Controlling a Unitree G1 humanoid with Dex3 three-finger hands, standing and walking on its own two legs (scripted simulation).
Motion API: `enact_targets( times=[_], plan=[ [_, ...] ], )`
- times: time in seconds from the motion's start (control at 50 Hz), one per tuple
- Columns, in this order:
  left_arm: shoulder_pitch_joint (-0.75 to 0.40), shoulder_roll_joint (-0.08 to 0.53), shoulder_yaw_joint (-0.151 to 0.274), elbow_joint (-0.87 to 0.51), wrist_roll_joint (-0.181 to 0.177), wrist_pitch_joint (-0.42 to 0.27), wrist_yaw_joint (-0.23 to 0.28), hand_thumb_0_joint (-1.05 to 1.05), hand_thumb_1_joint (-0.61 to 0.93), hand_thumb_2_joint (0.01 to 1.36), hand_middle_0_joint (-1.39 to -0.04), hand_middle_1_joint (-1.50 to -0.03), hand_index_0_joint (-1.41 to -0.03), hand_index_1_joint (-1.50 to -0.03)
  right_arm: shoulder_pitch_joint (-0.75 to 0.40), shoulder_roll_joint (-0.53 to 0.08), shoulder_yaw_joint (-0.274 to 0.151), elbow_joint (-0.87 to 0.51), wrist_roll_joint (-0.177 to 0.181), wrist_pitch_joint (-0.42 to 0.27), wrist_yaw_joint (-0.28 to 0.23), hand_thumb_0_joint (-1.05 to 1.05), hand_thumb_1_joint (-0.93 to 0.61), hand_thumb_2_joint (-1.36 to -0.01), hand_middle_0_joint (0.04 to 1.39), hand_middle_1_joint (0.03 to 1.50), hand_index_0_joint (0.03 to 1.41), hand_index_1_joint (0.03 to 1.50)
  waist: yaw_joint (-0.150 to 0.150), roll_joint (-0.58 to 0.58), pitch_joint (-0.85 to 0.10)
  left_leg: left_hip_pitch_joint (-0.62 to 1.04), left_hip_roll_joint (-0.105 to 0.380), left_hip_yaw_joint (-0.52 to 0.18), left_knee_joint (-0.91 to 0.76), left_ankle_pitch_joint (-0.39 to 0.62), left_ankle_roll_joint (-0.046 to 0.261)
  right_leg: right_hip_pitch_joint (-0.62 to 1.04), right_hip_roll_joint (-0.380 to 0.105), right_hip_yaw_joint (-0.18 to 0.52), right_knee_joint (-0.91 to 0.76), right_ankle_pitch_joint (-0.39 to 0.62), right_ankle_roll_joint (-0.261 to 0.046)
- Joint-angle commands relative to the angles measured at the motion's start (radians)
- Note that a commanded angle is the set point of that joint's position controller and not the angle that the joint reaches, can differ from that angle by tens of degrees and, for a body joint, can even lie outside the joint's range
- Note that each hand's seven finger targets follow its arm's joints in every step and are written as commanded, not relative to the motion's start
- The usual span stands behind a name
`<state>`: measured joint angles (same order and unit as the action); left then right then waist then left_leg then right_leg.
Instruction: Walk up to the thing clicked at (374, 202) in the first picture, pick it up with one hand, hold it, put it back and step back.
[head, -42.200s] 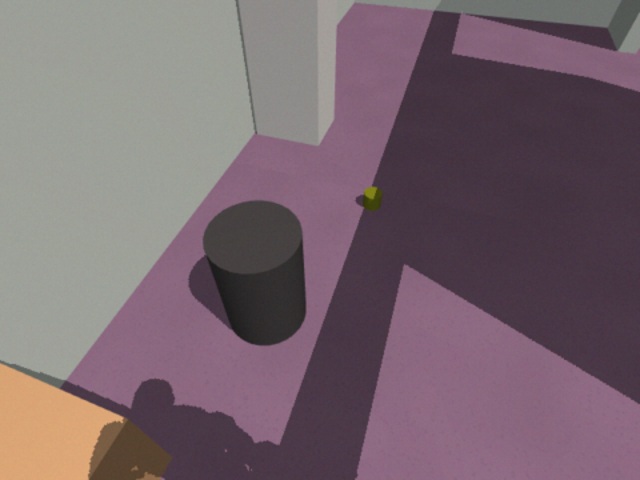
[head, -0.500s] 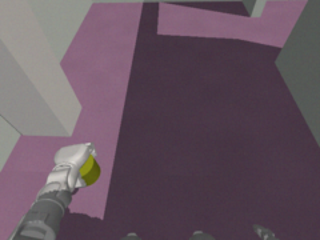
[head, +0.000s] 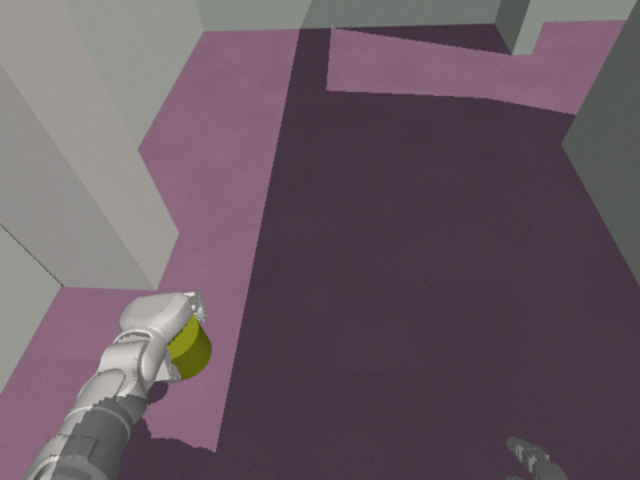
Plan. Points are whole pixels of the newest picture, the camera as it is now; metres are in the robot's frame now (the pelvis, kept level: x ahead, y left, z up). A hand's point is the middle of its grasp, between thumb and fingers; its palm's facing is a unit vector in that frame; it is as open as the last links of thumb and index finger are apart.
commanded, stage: hold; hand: left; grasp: from above
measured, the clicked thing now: (178, 344) +0.33 +0.23 -0.07
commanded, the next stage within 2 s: crouch in 1.36 s
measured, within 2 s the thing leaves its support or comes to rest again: neither
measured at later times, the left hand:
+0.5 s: hand (171, 348) +0.30 +0.22 -0.02, palm faces -0.44 -0.07 -0.90, open 10.5 cm
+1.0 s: hand (168, 352) +0.29 +0.22 -0.01, palm faces -0.45 -0.07 -0.89, open 10.5 cm
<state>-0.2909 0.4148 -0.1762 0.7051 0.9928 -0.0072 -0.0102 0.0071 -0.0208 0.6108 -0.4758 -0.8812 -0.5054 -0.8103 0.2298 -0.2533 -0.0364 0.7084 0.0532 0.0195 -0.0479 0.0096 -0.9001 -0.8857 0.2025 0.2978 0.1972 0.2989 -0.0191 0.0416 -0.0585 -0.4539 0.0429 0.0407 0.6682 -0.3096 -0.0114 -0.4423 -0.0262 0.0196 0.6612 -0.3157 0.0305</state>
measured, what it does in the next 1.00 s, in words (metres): stands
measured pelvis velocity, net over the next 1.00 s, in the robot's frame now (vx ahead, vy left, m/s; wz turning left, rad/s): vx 0.00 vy -0.01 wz -0.01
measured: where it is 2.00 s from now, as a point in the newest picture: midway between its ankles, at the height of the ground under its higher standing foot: outside the picture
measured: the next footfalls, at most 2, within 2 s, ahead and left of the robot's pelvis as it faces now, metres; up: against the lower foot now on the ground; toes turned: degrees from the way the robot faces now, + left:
none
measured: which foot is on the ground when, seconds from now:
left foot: down 0.00-1.00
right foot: down 0.00-1.00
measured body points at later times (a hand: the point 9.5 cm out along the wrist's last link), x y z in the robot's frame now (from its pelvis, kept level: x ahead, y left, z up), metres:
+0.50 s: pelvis +0.00 -0.01 +0.01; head +0.01 -0.03 +0.46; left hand +0.32 +0.22 +0.03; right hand +0.13 -0.26 -0.11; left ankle +0.02 +0.13 -0.72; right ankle +0.01 -0.14 -0.72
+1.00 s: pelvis +0.00 -0.01 +0.01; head +0.00 -0.03 +0.46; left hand +0.31 +0.22 +0.04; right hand +0.15 -0.25 -0.10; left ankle +0.02 +0.13 -0.72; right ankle +0.01 -0.14 -0.72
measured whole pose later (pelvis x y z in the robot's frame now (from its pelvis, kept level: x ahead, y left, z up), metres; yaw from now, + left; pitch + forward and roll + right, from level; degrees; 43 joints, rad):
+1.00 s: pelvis +0.00 -0.01 +0.01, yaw +0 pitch +1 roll +0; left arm -0.22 0.41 -0.20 0.56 0.98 0.02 -0.09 0.01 -0.02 0.61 -0.46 -0.90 -0.50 -0.82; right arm 0.19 -0.25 -0.02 0.66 0.07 0.06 -0.06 0.01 -0.91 -0.89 0.20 0.30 0.20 0.30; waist 0.01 0.05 -0.01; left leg -0.28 0.04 0.05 0.50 -0.23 -0.02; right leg -0.29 -0.03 0.03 0.52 -0.25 0.02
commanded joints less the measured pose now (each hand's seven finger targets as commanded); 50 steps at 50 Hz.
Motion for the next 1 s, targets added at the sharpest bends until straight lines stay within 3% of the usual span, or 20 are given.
enact_targets(
  times=[0.0,0.06,0.12,0.16,0.2,0.26,0.28,0.44,0.66,0.68,0.78,0.82,0.86,0.9,0.94,0.98],
  plan=[
    [-0.307,0.221,0.103,-0.207,-0.002,0.003,0.030,0.000,0.467,0.817,-0.689,-1.065,-0.782,-0.968,-0.041,-0.139,-0.048,-0.124,0.001,-0.033,-0.010,0.000,-0.893,-0.892,0.200,0.299,0.200,0.299,0.005,-0.008,-0.266,0.189,-0.053,-0.009,-0.098,0.244,0.016,0.095,0.059,-0.008,-0.104,0.219,-0.033],
    [-0.297,0.204,0.086,-0.207,-0.005,0.005,0.022,0.000,0.463,0.816,-0.699,-1.047,-0.786,-0.955,-0.055,-0.137,-0.044,-0.137,0.005,-0.029,-0.010,0.000,-0.895,-0.893,0.200,0.299,0.200,0.299,0.005,-0.020,-0.228,0.187,-0.048,-0.013,-0.121,0.216,0.016,0.090,0.062,-0.014,-0.119,0.185,-0.036],
    [-0.293,0.211,0.096,-0.227,-0.009,0.006,0.021,0.000,0.469,0.817,-0.688,-1.071,-0.781,-0.973,-0.064,-0.137,-0.042,-0.146,0.006,-0.026,-0.010,0.000,-0.894,-0.892,0.200,0.299,0.200,0.299,0.012,-0.011,-0.226,0.190,-0.052,-0.010,-0.133,0.192,0.017,0.100,0.059,-0.010,-0.133,0.163,-0.034],
    [-0.282,0.197,0.083,-0.229,-0.004,0.010,0.014,0.000,0.478,0.815,-0.702,-1.055,-0.793,-0.960,-0.068,-0.136,-0.043,-0.149,0.006,-0.023,-0.011,0.000,-0.895,-0.893,0.200,0.299,0.200,0.299,0.008,-0.032,-0.231,0.207,-0.053,-0.005,-0.134,0.206,0.021,0.107,0.057,-0.008,-0.137,0.184,-0.031],
    [-0.307,0.217,0.099,-0.258,-0.008,0.009,0.011,0.000,0.480,0.806,-0.691,-1.078,-0.788,-0.976,-0.064,-0.137,-0.043,-0.146,0.007,-0.022,-0.012,0.000,-0.896,-0.893,0.200,0.299,0.200,0.299,0.007,-0.029,-0.254,0.217,-0.055,-0.005,-0.133,0.227,0.023,0.123,0.055,-0.006,-0.140,0.205,-0.028],
    [-0.278,0.204,0.092,-0.242,-0.008,0.011,0.006,0.000,0.481,0.832,-0.698,-1.077,-0.790,-0.980,-0.078,-0.132,-0.039,-0.151,0.008,-0.020,-0.014,0.000,-0.896,-0.893,0.200,0.299,0.200,0.299,0.017,-0.018,-0.223,0.219,-0.052,-0.005,-0.150,0.221,0.020,0.118,0.058,-0.010,-0.149,0.191,-0.032],
    [-0.287,0.203,0.090,-0.253,-0.008,0.008,0.005,0.000,0.472,0.832,-0.692,-1.078,-0.784,-0.982,-0.074,-0.134,-0.040,-0.151,0.008,-0.019,-0.015,0.000,-0.896,-0.894,0.200,0.299,0.200,0.299,0.007,-0.030,-0.229,0.225,-0.052,-0.001,-0.148,0.222,0.023,0.127,0.056,-0.007,-0.151,0.198,-0.030],
    [-0.277,0.209,0.098,-0.274,-0.012,0.016,0.002,0.000,0.505,0.806,-0.708,-1.089,-0.807,-0.985,-0.103,-0.128,-0.035,-0.161,0.010,-0.014,-0.017,0.000,-0.899,-0.894,0.200,0.299,0.200,0.299,0.024,-0.025,-0.208,0.241,-0.057,0.003,-0.176,0.198,0.025,0.142,0.049,-0.006,-0.185,0.174,-0.026],
    [-0.265,0.204,0.091,-0.308,-0.005,0.028,-0.019,0.000,0.494,0.816,-0.715,-1.074,-0.807,-0.978,-0.115,-0.125,-0.032,-0.168,0.015,-0.004,-0.018,0.000,-0.902,-0.896,0.200,0.300,0.200,0.299,0.022,-0.022,-0.199,0.278,-0.052,0.005,-0.207,0.223,0.025,0.168,0.052,-0.010,-0.204,0.194,-0.031],
    [-0.260,0.205,0.094,-0.315,-0.006,0.028,-0.019,0.000,0.487,0.809,-0.713,-1.061,-0.804,-0.966,-0.123,-0.122,-0.030,-0.172,0.015,-0.003,-0.018,0.000,-0.901,-0.896,0.200,0.300,0.200,0.300,0.034,-0.028,-0.197,0.277,-0.055,0.005,-0.210,0.219,0.026,0.184,0.050,-0.012,-0.210,0.190,-0.030],
    [-0.262,0.185,0.073,-0.320,-0.013,0.033,-0.032,0.000,0.481,0.811,-0.701,-1.068,-0.794,-0.970,-0.129,-0.123,-0.030,-0.178,0.019,0.000,-0.018,0.000,-0.900,-0.895,0.200,0.300,0.200,0.299,0.027,-0.034,-0.189,0.292,-0.052,0.006,-0.220,0.231,0.025,0.182,0.052,-0.012,-0.219,0.199,-0.030],
    [-0.232,0.206,0.096,-0.307,-0.009,0.034,-0.033,0.000,0.468,0.800,-0.698,-1.054,-0.788,-0.960,-0.128,-0.124,-0.029,-0.177,0.017,-0.001,-0.019,0.000,-0.901,-0.896,0.200,0.299,0.200,0.299,0.032,-0.030,-0.182,0.287,-0.053,0.006,-0.223,0.230,0.025,0.183,0.052,-0.012,-0.222,0.196,-0.032],
    [-0.245,0.182,0.072,-0.321,-0.012,0.028,-0.040,0.000,0.487,0.811,-0.715,-1.055,-0.804,-0.962,-0.133,-0.120,-0.028,-0.184,0.017,0.000,-0.018,0.000,-0.901,-0.896,0.200,0.299,0.200,0.299,0.026,-0.039,-0.162,0.287,-0.052,0.005,-0.231,0.204,0.026,0.176,0.052,-0.012,-0.233,0.169,-0.033],
    [-0.217,0.202,0.101,-0.312,-0.015,0.027,-0.039,0.000,0.504,0.803,-0.722,-1.060,-0.815,-0.964,-0.138,-0.121,-0.028,-0.184,0.019,0.001,-0.020,0.000,-0.900,-0.896,0.200,0.299,0.200,0.299,0.040,-0.031,-0.164,0.286,-0.054,0.006,-0.236,0.202,0.025,0.184,0.051,-0.012,-0.235,0.164,-0.033],
    [-0.245,0.181,0.073,-0.347,-0.014,0.023,-0.042,0.000,0.504,0.811,-0.722,-1.061,-0.813,-0.965,-0.137,-0.117,-0.026,-0.188,0.018,0.001,-0.020,0.000,-0.900,-0.896,0.200,0.299,0.200,0.299,0.027,-0.035,-0.176,0.296,-0.055,0.006,-0.234,0.206,0.026,0.182,0.050,-0.009,-0.235,0.173,-0.031],
    [-0.230,0.184,0.081,-0.320,-0.008,0.022,-0.036,0.000,0.514,0.800,-0.729,-1.048,-0.822,-0.952,-0.135,-0.118,-0.027,-0.183,0.019,0.000,-0.021,0.000,-0.899,-0.896,0.200,0.299,0.200,0.299,0.029,-0.023,-0.168,0.299,-0.053,0.005,-0.237,0.208,0.023,0.179,0.052,-0.010,-0.233,0.171,-0.035]
  ],
)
